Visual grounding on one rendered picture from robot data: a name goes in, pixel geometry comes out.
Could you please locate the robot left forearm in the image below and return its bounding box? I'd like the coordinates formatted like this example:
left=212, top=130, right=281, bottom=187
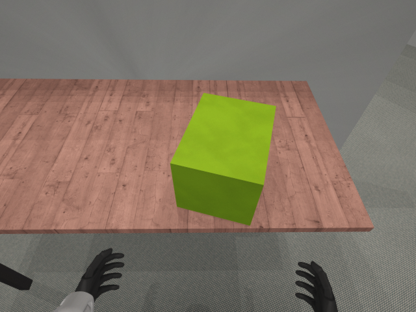
left=53, top=291, right=94, bottom=312

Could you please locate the table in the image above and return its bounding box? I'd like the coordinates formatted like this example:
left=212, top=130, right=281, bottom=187
left=0, top=79, right=374, bottom=290

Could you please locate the carton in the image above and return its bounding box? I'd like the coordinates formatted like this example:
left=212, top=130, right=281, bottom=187
left=170, top=93, right=276, bottom=226

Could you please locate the robot left hand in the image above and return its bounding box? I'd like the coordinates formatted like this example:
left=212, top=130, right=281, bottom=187
left=75, top=248, right=124, bottom=302

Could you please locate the robot right hand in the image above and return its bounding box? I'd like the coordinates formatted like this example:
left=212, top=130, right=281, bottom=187
left=295, top=261, right=338, bottom=312

